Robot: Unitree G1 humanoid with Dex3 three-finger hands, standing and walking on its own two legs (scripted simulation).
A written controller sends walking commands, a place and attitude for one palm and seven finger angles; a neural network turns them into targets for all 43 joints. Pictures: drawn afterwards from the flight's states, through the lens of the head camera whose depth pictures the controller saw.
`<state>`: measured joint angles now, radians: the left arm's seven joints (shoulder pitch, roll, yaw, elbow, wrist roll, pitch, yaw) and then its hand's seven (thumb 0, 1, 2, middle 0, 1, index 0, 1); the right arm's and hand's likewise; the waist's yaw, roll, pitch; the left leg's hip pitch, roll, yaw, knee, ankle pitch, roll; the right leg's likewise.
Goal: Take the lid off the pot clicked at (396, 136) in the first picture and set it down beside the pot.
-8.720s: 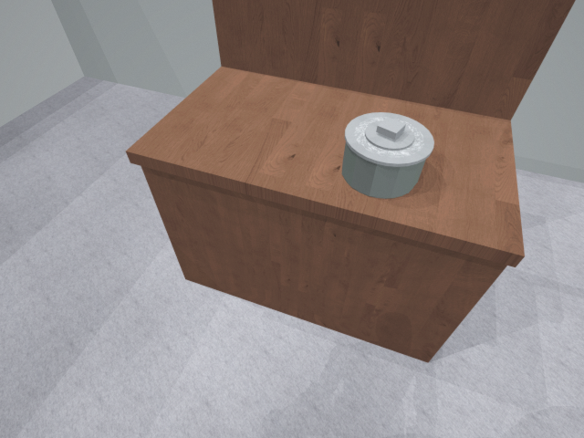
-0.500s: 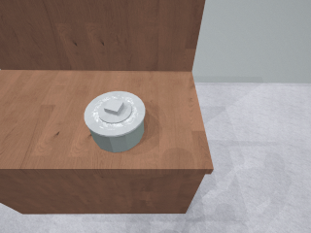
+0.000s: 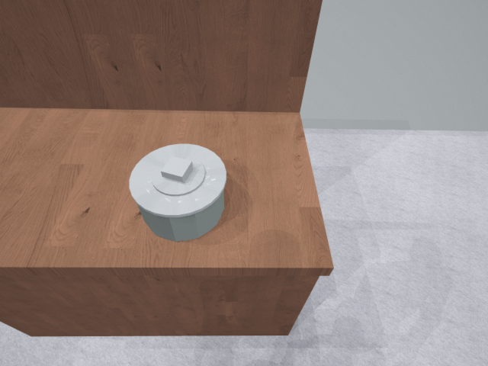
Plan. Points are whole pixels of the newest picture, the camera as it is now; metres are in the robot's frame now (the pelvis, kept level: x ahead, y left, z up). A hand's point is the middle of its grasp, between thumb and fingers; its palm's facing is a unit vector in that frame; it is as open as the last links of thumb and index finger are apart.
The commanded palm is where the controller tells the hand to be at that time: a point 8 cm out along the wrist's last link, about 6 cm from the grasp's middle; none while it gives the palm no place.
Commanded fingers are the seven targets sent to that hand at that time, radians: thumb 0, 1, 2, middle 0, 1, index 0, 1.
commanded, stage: lift the closed hand beside the body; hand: left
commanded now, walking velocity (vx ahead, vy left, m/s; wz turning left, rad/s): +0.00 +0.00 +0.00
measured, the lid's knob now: (177, 168) +0.47 +0.17 +0.03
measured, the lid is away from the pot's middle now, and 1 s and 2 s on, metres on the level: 0.00 0.00 0.00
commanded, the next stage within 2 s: raise the hand higher, near the body in 0.64 s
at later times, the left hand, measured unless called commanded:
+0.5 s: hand out of the picture +0.09 +0.20 -0.07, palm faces +0.26 -0.94 -0.23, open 3.8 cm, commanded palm +0.05 +0.25 -0.04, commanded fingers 0.00 0.90 0.90 -1.30 -1.50 -1.30 -1.50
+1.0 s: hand out of the picture +0.11 +0.25 -0.02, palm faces +0.26 -0.89 -0.38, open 3.1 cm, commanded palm +0.06 +0.28 +0.02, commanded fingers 0.00 0.90 0.90 -1.30 -1.50 -1.30 -1.50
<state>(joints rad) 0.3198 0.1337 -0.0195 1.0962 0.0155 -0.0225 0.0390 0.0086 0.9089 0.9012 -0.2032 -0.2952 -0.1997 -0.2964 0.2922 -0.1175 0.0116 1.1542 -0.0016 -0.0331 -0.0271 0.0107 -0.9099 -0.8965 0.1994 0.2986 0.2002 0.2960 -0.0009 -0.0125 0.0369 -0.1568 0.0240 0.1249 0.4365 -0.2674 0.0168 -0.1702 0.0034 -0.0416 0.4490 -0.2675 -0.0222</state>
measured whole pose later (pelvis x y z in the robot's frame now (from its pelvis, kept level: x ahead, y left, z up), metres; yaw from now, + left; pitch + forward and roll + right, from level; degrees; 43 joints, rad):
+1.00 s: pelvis -0.01 +0.01 +0.00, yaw +3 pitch -2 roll -1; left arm 0.64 0.24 0.10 -0.05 0.00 -0.04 0.09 0.02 0.90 0.90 -1.29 -1.49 -1.29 -1.49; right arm 0.23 -0.22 0.00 0.65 0.01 -0.15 -0.06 0.02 -0.90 -0.90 0.20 0.30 0.20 0.30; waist 0.04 0.04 0.03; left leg -0.19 0.00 0.08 0.49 -0.28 0.04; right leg -0.16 -0.03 -0.09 0.46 -0.27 0.00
